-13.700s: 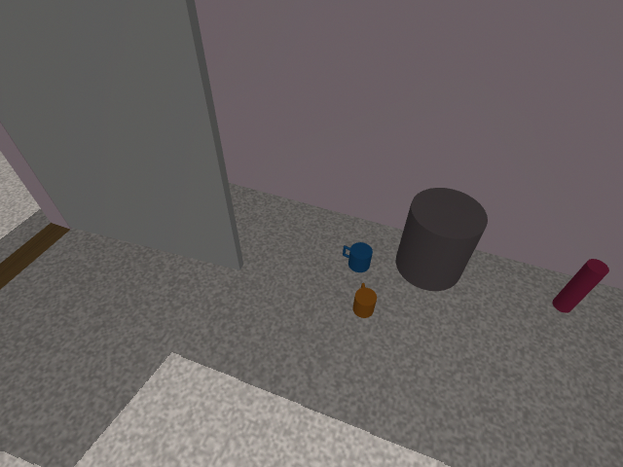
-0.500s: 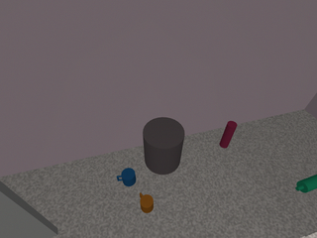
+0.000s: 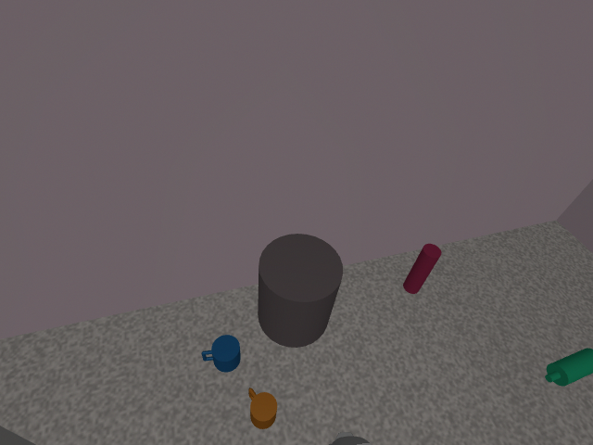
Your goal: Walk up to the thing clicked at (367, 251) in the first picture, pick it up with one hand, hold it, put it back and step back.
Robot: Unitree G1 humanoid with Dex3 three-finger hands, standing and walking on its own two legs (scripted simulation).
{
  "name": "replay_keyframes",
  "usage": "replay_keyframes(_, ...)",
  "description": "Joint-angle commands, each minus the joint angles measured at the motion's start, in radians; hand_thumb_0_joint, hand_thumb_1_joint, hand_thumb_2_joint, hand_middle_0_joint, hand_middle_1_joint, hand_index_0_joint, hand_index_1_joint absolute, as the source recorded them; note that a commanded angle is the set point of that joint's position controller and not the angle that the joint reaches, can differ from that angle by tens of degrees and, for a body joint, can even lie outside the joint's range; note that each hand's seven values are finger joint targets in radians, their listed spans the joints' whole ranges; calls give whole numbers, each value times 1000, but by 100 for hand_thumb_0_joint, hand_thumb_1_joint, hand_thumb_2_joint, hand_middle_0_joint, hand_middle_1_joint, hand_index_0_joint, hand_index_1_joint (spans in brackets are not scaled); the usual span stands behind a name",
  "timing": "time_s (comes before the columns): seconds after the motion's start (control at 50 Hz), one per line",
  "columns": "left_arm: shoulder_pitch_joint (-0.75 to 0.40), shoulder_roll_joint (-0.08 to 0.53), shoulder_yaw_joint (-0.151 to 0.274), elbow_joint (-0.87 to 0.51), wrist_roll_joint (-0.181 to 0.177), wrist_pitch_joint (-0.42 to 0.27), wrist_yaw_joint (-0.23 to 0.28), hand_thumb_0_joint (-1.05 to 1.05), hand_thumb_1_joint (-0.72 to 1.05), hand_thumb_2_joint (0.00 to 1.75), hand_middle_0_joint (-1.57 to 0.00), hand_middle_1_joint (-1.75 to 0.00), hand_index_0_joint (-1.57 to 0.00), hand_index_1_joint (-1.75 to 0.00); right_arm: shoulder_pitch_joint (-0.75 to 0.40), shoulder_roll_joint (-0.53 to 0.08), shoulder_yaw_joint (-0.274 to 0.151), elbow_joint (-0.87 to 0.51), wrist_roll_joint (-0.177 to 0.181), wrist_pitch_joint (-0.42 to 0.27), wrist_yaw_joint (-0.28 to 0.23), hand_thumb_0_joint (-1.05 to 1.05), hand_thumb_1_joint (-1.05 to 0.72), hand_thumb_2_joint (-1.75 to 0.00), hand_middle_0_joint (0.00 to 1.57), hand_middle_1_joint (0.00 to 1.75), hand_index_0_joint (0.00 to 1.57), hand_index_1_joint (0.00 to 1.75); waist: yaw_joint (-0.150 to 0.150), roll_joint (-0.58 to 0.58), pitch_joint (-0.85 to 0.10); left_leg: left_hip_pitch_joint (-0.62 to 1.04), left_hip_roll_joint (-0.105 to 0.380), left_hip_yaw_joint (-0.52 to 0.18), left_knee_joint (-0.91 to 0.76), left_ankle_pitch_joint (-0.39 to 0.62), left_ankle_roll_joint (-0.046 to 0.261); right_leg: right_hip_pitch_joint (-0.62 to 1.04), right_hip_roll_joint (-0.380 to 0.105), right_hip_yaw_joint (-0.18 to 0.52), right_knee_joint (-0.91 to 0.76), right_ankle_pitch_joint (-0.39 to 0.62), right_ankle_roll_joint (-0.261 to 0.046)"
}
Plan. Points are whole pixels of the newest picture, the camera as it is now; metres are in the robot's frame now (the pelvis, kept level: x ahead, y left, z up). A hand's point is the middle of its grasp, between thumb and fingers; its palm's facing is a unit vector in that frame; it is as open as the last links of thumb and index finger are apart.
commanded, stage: walk up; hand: left
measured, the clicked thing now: (221, 354) +0.57 +0.20 -0.73
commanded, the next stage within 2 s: none
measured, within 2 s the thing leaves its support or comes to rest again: neither
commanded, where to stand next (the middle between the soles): +0.19 -0.07 m, yaw +1 degrees
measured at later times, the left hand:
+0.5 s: hand (180, 390) +0.25 +0.18 -0.14, palm faces -0.02 -0.93 -0.36, open 7.4 cm
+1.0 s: hand (171, 428) +0.20 +0.18 -0.15, palm faces +0.02 -0.90 -0.44, open 7.4 cm
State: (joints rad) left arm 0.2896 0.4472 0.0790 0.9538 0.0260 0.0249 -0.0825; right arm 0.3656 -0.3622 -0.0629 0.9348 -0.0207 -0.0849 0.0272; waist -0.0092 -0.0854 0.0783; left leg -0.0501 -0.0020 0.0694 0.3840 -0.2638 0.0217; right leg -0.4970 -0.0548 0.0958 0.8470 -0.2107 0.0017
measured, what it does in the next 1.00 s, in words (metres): walks ahead: right foot, then left foot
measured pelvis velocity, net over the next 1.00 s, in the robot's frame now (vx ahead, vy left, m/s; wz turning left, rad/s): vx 0.16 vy -0.09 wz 0.03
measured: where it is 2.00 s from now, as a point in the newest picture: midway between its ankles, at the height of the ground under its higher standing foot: outside the picture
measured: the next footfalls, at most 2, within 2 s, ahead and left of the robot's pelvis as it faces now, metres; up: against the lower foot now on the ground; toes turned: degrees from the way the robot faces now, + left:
right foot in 0.16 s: +0.19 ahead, -0.21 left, +0.00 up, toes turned +1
left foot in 0.58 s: +0.29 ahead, +0.05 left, +0.00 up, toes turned +2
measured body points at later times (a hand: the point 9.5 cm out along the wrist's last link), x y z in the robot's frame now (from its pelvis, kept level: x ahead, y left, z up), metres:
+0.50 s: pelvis +0.17 -0.07 -0.01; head +0.20 -0.08 +0.44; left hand +0.25 +0.23 -0.12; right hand +0.24 -0.39 -0.12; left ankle +0.24 +0.07 -0.71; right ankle +0.17 -0.16 -0.74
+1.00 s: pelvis +0.16 -0.09 -0.02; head +0.19 -0.11 +0.43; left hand +0.20 +0.23 -0.12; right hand +0.31 -0.39 -0.14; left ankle +0.19 +0.06 -0.70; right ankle +0.15 -0.23 -0.74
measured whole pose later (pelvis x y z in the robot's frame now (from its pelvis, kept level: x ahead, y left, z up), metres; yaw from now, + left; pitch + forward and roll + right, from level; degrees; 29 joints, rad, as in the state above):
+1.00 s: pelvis +0.16 -0.09 -0.02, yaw +2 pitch -2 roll +1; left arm 0.23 0.38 0.03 0.94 0.02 -0.02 0.02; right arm 0.10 -0.40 -0.04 0.87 0.00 0.05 0.02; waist 0.03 0.03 0.10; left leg -0.44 -0.02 -0.08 0.92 -0.47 0.02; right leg -0.24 -0.05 0.01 0.66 -0.38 0.01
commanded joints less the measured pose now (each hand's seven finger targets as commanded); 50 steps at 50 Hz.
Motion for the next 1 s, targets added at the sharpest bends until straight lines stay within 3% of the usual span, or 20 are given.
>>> replay_keyframes(0.0, -130, 133, 32, -130, 1, -40, -6, 0, 90, 90, -20, -30, -20, -30, 2, -310, -85, -107, 7, -28, -21, 0, -90, -90, 20, 30, 20, 30, -39, 218, 90, -78, 243, -147, -176, 44, 151, -30, -36, -54, -140, 60, -5)
replay_keyframes(0.1, -140, 109, 40, -157, 1, -52, -9, 0, 90, 90, -20, -30, -20, -30, 31, -311, -77, -139, 3, -14, -27, 0, -90, -90, 20, 30, 20, 30, -27, 207, -1, -42, 244, -108, 9, 374, 138, 137, 10, -147, -253, -25, -49)
replay_keyframes(0.14, -7, 137, 61, -126, 0, -61, 5, 0, 90, 90, -20, -30, -20, -30, 38, -287, -64, -158, 14, -9, -33, 0, -90, -90, 20, 30, 20, 30, 46, 105, -94, -71, 194, -59, 263, 540, 103, 353, 42, -156, -360, 14, -81)
replay_keyframes(0.16, 108, 188, 87, -101, 2, -71, 15, 0, 90, 90, -20, -30, -20, -30, 74, -236, -44, -165, 18, -8, -33, 0, -90, -90, 20, 30, 20, 30, 95, -16, -187, -160, 142, -37, 495, 399, 72, 527, -8, -84, -387, 5, -105)
replay_keyframes(0.2, 151, 274, 104, -118, -16, -69, 31, 0, 90, 90, -20, -30, -20, -30, 89, -241, -31, -184, 33, -4, -45, 0, -90, -90, 20, 30, 20, 30, 114, -207, -197, -537, -40, -35, 803, -281, 22, 699, -330, 447, -507, 96, -285)
replay_keyframes(0.22, 114, 270, 105, -136, -25, -65, 36, 0, 90, 90, -20, -30, -20, -30, 55, -273, -40, -169, 27, -2, -54, 0, -90, -90, 20, 30, 20, 30, 110, -165, -137, -524, 7, -94, 870, -296, 17, 585, -354, 441, -518, 107, -325)
replay_keyframes(0.34, -11, 150, 49, -204, -25, -79, 60, 0, 90, 90, -20, -30, -20, -30, 75, -201, -28, -138, 21, 9, -32, 0, -90, -90, 20, 30, 20, 30, 21, -32, -15, -407, 21, -113, 695, -109, -12, 298, -157, -8, -464, 526, -249)
replay_keyframes(0.4, -50, 136, 29, -224, -13, -81, 78, 0, 90, 90, -20, -30, -20, -30, 41, -173, -20, -142, 27, 18, -39, 0, -90, -90, 20, 30, 20, 30, 14, -46, -20, -360, 26, -86, 492, -43, -44, 267, -165, -66, -441, 697, -247)
replay_keyframes(0.48, -77, 155, 20, -225, -26, -57, 84, 0, 90, 90, -20, -30, -20, -30, 0, -172, -22, -131, 15, 23, -49, 0, -90, -90, 20, 30, 20, 30, 21, -49, -84, -262, 19, -42, 317, 74, -23, 292, -177, -46, -321, 615, -205)
replay_keyframes(0.54, -107, 146, 3, -217, -43, -37, 90, 0, 90, 90, -20, -30, -20, -30, 3, -211, -39, -118, 3, 23, -54, 0, -90, -90, 20, 30, 20, 30, -22, 56, -99, -123, 15, -68, 148, 312, 17, 188, -131, -60, -182, 374, -132)
replay_keyframes(0.58, -34, 92, -6, -207, -67, -25, 94, 0, 90, 90, -20, -30, -20, -30, -65, -322, -57, -160, -2, 22, -58, 0, -90, -90, 20, 30, 20, 30, 20, 254, -163, -93, 320, -463, 53, 654, 176, 127, 69, -112, 25, -71, -29)
replay_keyframes(0.6, -19, 119, 1, -184, -65, -8, 101, 0, 90, 90, -20, -30, -20, -30, -93, -320, -50, -165, 14, 25, -57, 0, -90, -90, 20, 30, 20, 30, 16, 261, -181, -111, 383, -510, 62, 677, 276, 156, 74, -62, 155, -417, -23)
replay_keyframes(0.62, -22, 119, -2, -172, -57, -3, 106, 0, 90, 90, -20, -30, -20, -30, -119, -308, -47, -160, 14, 26, -63, 0, -90, -90, 20, 30, 20, 30, 14, 270, -204, -99, 398, -545, 74, 655, 309, 152, 42, -21, 180, -451, -24)
replay_keyframes(0.7, -41, 125, 6, -126, -55, -9, 96, 0, 90, 90, -20, -30, -20, -30, -194, -266, -28, -164, 11, 45, -64, 0, -90, -90, 20, 30, 20, 30, 28, 284, -193, -170, 241, -272, 137, 609, 197, 182, 48, -45, 102, -364, -31)
replay_keyframes(0.8, 19, 116, 7, -47, -34, -53, 119, 0, 90, 90, -20, -30, -20, -30, -252, -243, -22, -153, 14, 96, -38, 0, -90, -90, 20, 30, 20, 30, 58, 239, -199, -174, 159, -210, 309, 407, 111, 334, 45, -102, -427, 25, -6)
replay_keyframes(0.84, -18, 244, 32, -70, 0, -76, 130, 0, 90, 90, -20, -30, -20, -30, -265, -181, -8, -177, 21, 107, -27, 0, -90, -90, 20, 30, 20, 30, 39, -12, -118, -455, 26, -135, 444, 81, 15, 370, -215, 273, -468, 152, -106)
replay_keyframes(0.86, -91, 346, 47, -82, 1, -72, 131, 0, 90, 90, -20, -30, -20, -30, -302, -222, -31, -172, 12, 121, -38, 0, -90, -90, 20, 30, 20, 30, 43, -129, -74, -410, 4, -162, 569, -303, 3, 180, -382, 410, -497, 197, -262)
replay_keyframes(0.88, -128, 316, 48, -99, 5, -74, 130, 0, 90, 90, -20, -30, -20, -30, -294, -250, -46, -155, 5, 124, -38, 0, -90, -90, 20, 30, 20, 30, 27, -94, -10, -388, 33, -200, 643, -312, -5, 124, -394, 405, -490, 222, -299)
replay_keyframes(0.92, -142, 229, 32, -103, -2, -83, 129, 0, 90, 90, -20, -30, -20, -30, -286, -241, -45, -134, 14, 117, -21, 0, -90, -90, 20, 30, 20, 30, 8, 0, 28, -415, 13, -198, 610, -255, 4, 191, -268, 178, -414, 351, -233)
replay_keyframes(0.98, -90, 209, 24, -78, 8, -94, 129, 0, 90, 90, -20, -30, -20, -30, -290, -187, -31, -127, 18, 107, -10, 0, -90, -90, 20, 30, 20, 30, 30, -83, -23, -394, 12, -140, 482, -179, 0, 301, -181, 82, -370, 459, -163)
